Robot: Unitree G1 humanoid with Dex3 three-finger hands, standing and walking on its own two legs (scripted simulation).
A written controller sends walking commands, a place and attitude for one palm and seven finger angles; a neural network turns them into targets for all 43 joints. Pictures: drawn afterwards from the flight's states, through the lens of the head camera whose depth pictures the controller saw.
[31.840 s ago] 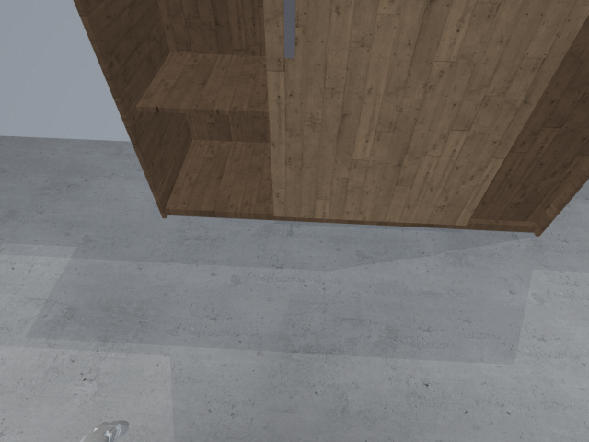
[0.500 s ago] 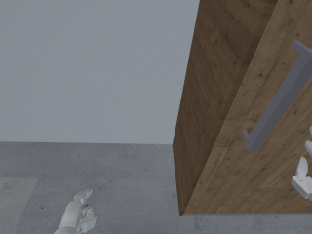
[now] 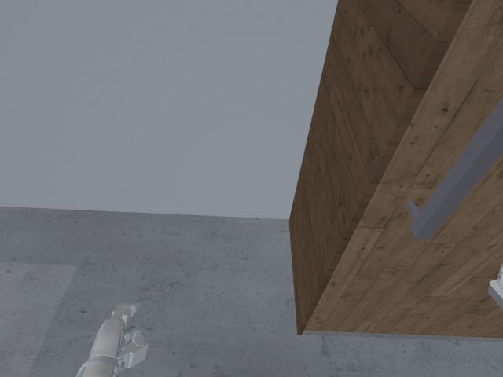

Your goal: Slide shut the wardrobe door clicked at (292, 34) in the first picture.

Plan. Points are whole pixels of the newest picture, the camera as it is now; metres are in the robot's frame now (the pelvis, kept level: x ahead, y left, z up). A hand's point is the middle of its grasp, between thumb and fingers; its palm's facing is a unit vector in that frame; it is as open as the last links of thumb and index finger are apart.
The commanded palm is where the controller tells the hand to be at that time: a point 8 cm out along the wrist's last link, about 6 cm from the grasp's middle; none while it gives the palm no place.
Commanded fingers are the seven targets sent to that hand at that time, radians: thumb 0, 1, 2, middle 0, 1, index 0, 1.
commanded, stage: step back with the hand held close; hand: right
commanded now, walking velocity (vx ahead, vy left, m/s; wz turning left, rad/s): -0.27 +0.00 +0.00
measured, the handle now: (458, 160) +0.40 -0.30 +0.18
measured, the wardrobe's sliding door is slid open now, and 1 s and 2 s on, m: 0.00 0.00 0.00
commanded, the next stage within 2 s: stop stepping back and stand still in 0.98 s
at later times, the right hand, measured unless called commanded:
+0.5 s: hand out of the picture +0.11 -0.33 +0.15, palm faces +0.46 +0.77 -0.45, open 7.4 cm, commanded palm +0.05 -0.35 +0.18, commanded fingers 0.00 -0.90 -0.90 0.20 0.30 0.20 0.30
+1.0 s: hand out of the picture +0.07 -0.36 +0.15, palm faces +0.40 +0.85 -0.34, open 7.4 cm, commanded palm -0.01 -0.40 +0.18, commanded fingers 0.00 -0.90 -0.90 0.20 0.30 0.20 0.30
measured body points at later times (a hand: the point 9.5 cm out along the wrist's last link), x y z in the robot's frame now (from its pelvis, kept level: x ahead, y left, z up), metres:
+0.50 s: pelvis -0.08 -0.05 -0.01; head -0.06 -0.07 +0.44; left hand +0.10 +0.17 -0.09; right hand +0.08 -0.36 +0.18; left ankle -0.06 +0.10 -0.74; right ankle +0.03 -0.10 -0.74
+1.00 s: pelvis -0.15 -0.10 -0.02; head -0.14 -0.15 +0.43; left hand +0.04 +0.13 -0.07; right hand +0.04 -0.41 +0.17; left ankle -0.20 +0.07 -0.72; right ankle -0.01 -0.11 -0.74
